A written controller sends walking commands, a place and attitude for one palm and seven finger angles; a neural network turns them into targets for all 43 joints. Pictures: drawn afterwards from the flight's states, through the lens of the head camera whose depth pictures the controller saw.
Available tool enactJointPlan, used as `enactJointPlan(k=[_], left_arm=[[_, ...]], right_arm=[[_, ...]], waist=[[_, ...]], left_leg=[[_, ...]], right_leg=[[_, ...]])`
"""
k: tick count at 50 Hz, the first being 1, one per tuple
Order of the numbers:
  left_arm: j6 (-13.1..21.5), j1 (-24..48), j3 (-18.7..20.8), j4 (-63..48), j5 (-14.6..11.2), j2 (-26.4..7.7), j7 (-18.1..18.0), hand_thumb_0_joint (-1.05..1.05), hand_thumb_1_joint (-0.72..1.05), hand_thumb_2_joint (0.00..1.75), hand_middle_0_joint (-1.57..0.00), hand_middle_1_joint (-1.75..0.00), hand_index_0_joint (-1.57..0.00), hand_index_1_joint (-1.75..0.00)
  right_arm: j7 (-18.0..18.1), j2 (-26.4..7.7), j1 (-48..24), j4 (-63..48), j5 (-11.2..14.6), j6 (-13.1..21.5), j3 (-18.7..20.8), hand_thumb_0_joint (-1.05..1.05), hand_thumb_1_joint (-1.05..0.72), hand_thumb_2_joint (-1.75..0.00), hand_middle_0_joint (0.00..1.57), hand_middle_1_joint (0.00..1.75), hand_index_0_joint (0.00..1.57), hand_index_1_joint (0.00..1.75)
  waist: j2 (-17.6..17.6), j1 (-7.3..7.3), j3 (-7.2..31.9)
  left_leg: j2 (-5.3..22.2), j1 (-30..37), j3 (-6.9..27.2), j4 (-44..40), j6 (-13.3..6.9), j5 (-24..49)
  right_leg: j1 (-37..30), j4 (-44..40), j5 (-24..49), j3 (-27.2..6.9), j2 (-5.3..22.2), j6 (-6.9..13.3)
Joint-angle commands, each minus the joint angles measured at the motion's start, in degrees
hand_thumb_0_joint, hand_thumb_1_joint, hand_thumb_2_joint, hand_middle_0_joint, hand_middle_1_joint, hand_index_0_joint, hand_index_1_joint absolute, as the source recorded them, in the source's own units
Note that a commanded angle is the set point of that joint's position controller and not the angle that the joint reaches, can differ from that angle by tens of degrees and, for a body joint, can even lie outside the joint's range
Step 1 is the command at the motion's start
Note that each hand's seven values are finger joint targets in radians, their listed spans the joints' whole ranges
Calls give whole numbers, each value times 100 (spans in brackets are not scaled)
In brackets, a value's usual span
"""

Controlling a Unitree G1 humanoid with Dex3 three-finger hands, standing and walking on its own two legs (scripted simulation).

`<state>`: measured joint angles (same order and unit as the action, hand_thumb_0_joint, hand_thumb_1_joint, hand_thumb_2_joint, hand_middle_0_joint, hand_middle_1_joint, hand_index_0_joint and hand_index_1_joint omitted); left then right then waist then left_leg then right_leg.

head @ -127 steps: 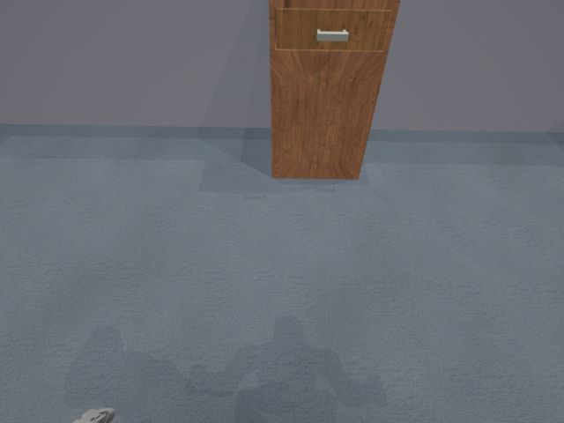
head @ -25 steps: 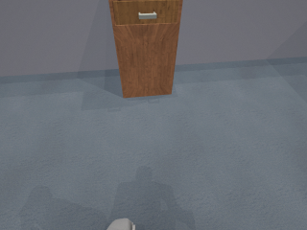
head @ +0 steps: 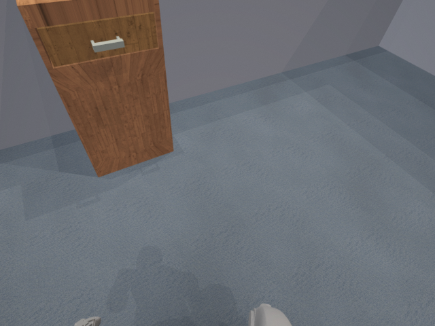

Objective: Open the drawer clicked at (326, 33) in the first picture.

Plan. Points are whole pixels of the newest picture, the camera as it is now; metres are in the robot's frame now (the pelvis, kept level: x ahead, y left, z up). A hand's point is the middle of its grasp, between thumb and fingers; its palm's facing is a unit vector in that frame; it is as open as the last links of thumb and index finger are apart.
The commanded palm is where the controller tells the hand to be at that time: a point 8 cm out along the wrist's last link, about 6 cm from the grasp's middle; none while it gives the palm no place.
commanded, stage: walk to a spot facing it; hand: left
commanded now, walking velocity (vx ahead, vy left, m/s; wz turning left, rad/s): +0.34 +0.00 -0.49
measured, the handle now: (107, 42) +1.05 +0.48 -0.02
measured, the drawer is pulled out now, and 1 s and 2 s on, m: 0.00 0.00 0.00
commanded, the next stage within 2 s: turn to face it in 0.94 s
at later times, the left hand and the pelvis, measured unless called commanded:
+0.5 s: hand (174, 250) +0.31 +0.12 -0.16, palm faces -0.16 -0.96 -0.23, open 7.1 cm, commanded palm none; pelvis +0.20 -0.06 +0.00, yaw -11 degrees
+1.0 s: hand (191, 192) +0.50 +0.10 -0.18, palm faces -0.30 -0.94 -0.14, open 7.3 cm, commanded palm none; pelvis +0.40 -0.06 +0.00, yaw -22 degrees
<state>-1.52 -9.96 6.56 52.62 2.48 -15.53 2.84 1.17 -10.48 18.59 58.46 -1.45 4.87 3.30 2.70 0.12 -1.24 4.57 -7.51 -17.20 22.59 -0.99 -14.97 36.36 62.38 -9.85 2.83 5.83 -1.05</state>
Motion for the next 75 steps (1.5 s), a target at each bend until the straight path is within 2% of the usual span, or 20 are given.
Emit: enactJointPlan(k=[1,8,10,11,12,15,19,28,31,32,34,35,41,53,56,57,58,59,65,75], left_arm=[[55,552,-208,-500,-8,230,69,0,90,90,-20,-30,-20,-30],[184,962,-249,-547,-49,118,21,0,90,90,-20,-30,-20,-30],[304,-456,-156,-88,-25,-162,-25,0,90,90,-20,-30,-20,-30],[389,-1226,12,126,-5,-832,-100,0,90,90,-20,-30,-20,-30],[405,-1822,134,283,-137,-1428,-182,0,90,90,-20,-30,-20,-30],[389,-846,-38,118,-202,-854,-287,0,90,90,-20,-30,-20,-30],[514,-259,-185,142,-123,-334,-315,0,90,90,-20,-30,-20,-30],[538,-854,-172,409,-100,-398,-297,0,90,90,-20,-30,-20,-30],[499,-793,-164,456,-143,-449,-295,0,90,90,-20,-30,-20,-30],[483,-824,-189,439,-157,-278,-278,0,90,90,-20,-30,-20,-30],[508,-804,-273,191,-161,105,-220,0,90,90,-20,-30,-20,-30],[483,-509,-234,224,-114,-68,-256,0,90,90,-20,-30,-20,-30],[193,-896,-161,517,-50,294,-113,0,90,90,-20,-30,-20,-30],[179,393,-216,-15,-78,491,-85,0,90,90,-20,-30,-20,-30],[364,-988,-235,471,-36,235,-209,0,90,90,-20,-30,-20,-30],[468,-1599,-153,713,-26,-243,-291,0,90,90,-20,-30,-20,-30],[539,-1915,-67,819,-75,-777,-356,0,90,90,-20,-30,-20,-30],[519,-1845,-107,781,-179,-863,-372,0,90,90,-20,-30,-20,-30],[348,201,-290,156,-118,-176,-524,0,90,90,-20,-30,-20,-30],[93,169,-79,-157,-97,-412,-497,0,90,90,-20,-30,-20,-30]], right_arm=[[-3,-752,533,-127,3,94,90,0,-90,-90,20,30,20,30],[-56,-962,867,55,-64,-39,114,0,-90,-90,20,30,20,30],[-67,-1084,666,-4,-11,-71,93,0,-90,-90,20,30,20,30],[-148,-799,805,-112,85,-77,42,0,-90,-90,20,30,20,30],[-104,-487,656,-379,125,-51,-36,0,-90,-90,20,30,20,30],[-50,-617,-158,-402,53,-118,49,0,-90,-90,20,30,20,30],[-102,-295,623,-32,-43,-353,37,0,-90,-90,20,30,20,30],[-272,-259,-806,-571,-4,-202,43,0,-90,-90,20,30,20,30],[-234,-435,-361,-403,-5,-124,59,0,-90,-90,20,30,20,30],[-173,-671,158,-228,-19,-78,111,0,-90,-90,20,30,20,30],[-115,-1555,1280,-33,-106,-107,279,0,-90,-90,20,30,20,30],[-52,-1255,1071,11,-73,-111,209,0,-90,-90,20,30,20,30],[26,-521,95,-151,29,53,7,0,-90,-90,20,30,20,30],[44,-517,757,235,-25,-94,105,0,-90,-90,20,30,20,30],[27,-614,565,325,40,-125,66,0,-90,-90,20,30,20,30],[-32,-388,717,359,110,-123,18,0,-90,-90,20,30,20,30],[-36,15,1065,267,178,-152,-44,0,-90,-90,20,30,20,30],[45,-85,852,223,184,-247,-26,0,-90,-90,20,30,20,30],[-44,56,644,230,67,-638,-27,0,-90,-90,20,30,20,30],[-207,-265,-15,-484,14,-661,109,0,-90,-90,20,30,20,30]], waist=[[-781,167,-398],[-843,234,-270],[-721,-473,582],[278,-767,1334],[1148,-811,1908],[-91,-408,484],[357,284,111],[332,-142,-238],[46,151,-185],[-467,372,-16],[-2297,694,406],[-1838,692,180],[-922,-52,-305],[-1199,256,-559],[-823,-414,407],[-25,-640,1062],[1161,-554,1670],[563,-545,1633],[303,184,275],[281,145,87]], left_leg=[[1637,649,790,-1170,-582,1121],[1702,865,159,-172,-387,3040],[1388,402,-241,1893,-73,4025],[1022,-1349,-250,3613,183,2091],[128,-3002,302,5411,463,-1886],[671,-3161,1512,5660,322,-732],[638,-2145,1326,4349,425,-149],[315,-1837,1163,1686,317,98],[42,-519,900,709,266,367],[197,523,1184,378,154,120],[2417,1600,4066,-1012,-707,-1106],[2419,1144,4096,-1237,-694,-1443],[1553,-138,1388,-1280,-373,519],[1557,641,179,-355,-448,3169],[1254,379,155,1319,-180,3820],[898,-560,178,2473,49,2359],[61,-1812,485,4107,251,-1767],[88,-1724,1318,4699,202,-2237],[349,-1542,1486,4297,358,-1109],[71,-987,841,1686,315,-311]], right_leg=[[610,-1045,224,49,198,-29],[-840,-2505,-506,628,-361,387],[-2944,-3206,-171,882,-740,590],[-4946,-3374,-153,-528,391,979],[-5937,-3873,1250,-3218,1975,1651],[-3709,-4428,962,-2139,1517,1430],[-2030,-4868,487,-830,727,1065],[-2427,-4951,-652,-1250,802,1140],[-2141,-4311,-428,-984,514,912],[-1581,-3357,-141,-790,207,759],[123,-190,-2272,91,-727,337],[338,587,-1960,-341,-422,351],[-30,676,-290,-251,109,75],[-444,-2213,-33,516,-166,170],[-2654,-3299,777,716,-476,302],[-4121,-3226,2374,29,303,439],[-5180,-3167,4919,-1668,1934,1107],[-4558,-3494,5473,-1426,2167,1401],[-1813,-4530,1485,-24,1629,877],[-1718,-3764,-505,747,1547,496]])
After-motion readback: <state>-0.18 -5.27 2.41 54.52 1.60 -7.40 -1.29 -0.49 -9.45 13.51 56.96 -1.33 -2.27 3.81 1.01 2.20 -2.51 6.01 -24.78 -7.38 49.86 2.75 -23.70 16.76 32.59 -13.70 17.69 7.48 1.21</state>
